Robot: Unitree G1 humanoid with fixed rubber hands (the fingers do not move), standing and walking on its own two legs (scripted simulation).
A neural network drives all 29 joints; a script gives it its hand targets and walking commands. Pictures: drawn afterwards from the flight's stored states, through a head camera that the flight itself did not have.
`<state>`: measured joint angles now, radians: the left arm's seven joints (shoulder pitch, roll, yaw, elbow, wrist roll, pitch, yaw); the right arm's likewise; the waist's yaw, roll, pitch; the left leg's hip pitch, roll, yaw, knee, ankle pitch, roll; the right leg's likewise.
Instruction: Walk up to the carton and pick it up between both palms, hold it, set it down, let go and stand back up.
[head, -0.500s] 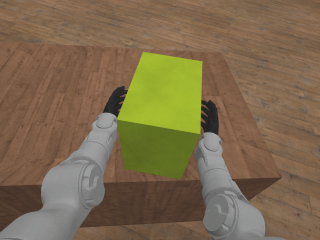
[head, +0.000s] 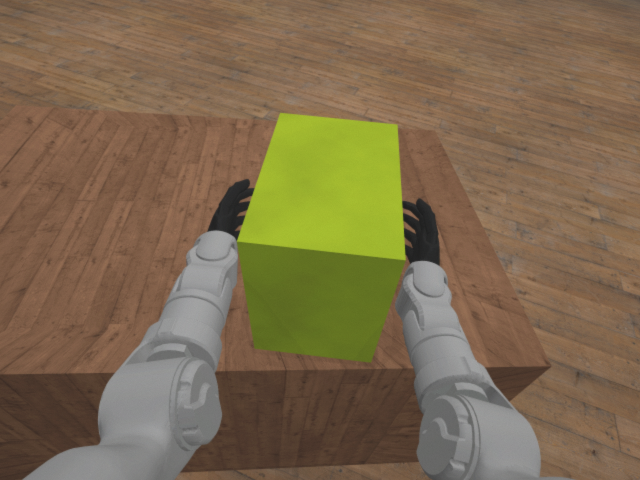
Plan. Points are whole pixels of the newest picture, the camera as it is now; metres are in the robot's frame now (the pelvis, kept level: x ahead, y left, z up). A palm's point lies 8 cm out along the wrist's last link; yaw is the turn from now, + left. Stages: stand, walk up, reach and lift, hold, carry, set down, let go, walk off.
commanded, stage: reach and lift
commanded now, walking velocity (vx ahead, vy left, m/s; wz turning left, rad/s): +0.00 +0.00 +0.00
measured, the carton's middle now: (325, 237) +0.44 -0.01 +0.06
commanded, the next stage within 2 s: none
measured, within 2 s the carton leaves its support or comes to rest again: neither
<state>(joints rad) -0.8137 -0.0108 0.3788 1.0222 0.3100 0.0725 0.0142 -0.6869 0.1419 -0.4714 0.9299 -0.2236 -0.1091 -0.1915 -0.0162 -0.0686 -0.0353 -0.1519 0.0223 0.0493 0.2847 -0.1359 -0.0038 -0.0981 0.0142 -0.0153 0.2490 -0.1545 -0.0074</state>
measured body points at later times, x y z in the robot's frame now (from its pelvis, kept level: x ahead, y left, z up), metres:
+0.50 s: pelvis -0.02 +0.00 +0.00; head -0.04 +0.05 +0.45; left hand +0.39 +0.15 +0.11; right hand +0.37 -0.12 +0.12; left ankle +0.01 +0.12 -0.75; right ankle -0.01 -0.11 -0.75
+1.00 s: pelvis -0.03 +0.00 +0.00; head -0.06 +0.03 +0.44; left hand +0.36 +0.15 +0.14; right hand +0.36 -0.12 +0.14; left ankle +0.01 +0.12 -0.75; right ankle -0.01 -0.11 -0.75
